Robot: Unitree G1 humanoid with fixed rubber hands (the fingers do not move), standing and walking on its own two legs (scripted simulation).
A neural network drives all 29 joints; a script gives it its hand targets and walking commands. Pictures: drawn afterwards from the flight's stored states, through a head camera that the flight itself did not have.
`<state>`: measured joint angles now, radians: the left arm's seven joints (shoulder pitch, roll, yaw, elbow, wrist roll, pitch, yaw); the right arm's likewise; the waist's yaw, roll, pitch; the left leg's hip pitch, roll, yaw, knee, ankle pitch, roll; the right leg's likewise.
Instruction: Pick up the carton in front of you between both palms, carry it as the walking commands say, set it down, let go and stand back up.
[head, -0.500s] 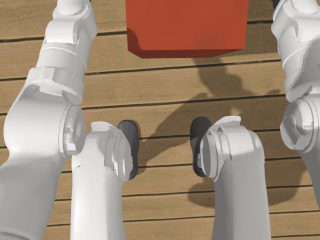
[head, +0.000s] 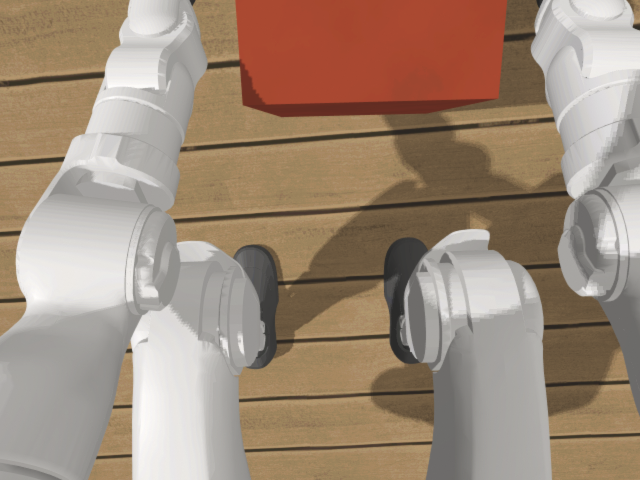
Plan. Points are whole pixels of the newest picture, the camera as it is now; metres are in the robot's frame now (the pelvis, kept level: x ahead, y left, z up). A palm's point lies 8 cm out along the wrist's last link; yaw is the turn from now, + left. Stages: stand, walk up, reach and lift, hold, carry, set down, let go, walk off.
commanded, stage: reach and lift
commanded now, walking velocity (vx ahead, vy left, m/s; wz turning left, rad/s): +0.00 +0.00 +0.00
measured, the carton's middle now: (359, 12) +0.54 -0.06 -0.25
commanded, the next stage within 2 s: none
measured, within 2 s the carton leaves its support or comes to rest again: leaves its support in 0.48 s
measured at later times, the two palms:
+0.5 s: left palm out of the picture +0.56 +0.10 -0.16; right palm out of the picture +0.54 -0.20 -0.17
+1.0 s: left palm out of the picture +0.50 +0.10 +0.04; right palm out of the picture +0.48 -0.20 +0.04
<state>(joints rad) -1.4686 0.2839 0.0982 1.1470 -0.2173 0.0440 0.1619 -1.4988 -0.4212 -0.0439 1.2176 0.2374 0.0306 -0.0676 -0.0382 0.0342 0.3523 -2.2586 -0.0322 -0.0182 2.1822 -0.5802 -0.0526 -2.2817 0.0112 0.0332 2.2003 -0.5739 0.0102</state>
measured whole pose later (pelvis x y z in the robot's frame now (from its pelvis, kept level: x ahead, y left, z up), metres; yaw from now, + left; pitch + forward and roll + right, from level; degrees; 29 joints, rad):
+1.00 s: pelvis -0.01 +0.02 +0.10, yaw -3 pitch +42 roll +1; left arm -1.11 -0.04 0.53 0.72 0.24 0.36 0.09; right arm -1.15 -0.10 -0.46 0.82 -0.23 0.38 -0.01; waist -0.02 0.03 -0.12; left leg -2.06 -0.09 -0.05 1.82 -0.50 -0.06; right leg -2.09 0.06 0.08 1.81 -0.45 0.05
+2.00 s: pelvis +0.08 +0.01 +0.36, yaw -5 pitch +14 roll +0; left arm -0.36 -0.16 0.32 0.50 0.20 0.39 0.05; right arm -0.38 0.11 -0.31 0.53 -0.21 0.41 -0.03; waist -0.01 0.02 -0.15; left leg -0.71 -0.04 -0.08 0.85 -0.38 -0.01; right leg -0.74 0.03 0.08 0.83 -0.34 0.02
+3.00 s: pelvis +0.10 +0.01 +0.41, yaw -5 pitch -4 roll +0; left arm -0.26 -0.15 0.23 0.30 0.28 0.65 -0.02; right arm -0.26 0.15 -0.24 0.30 -0.28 0.67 -0.01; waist 0.00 0.01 0.01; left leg -0.11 -0.02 -0.09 0.41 -0.22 -0.01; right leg -0.13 0.02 0.07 0.40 -0.19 0.01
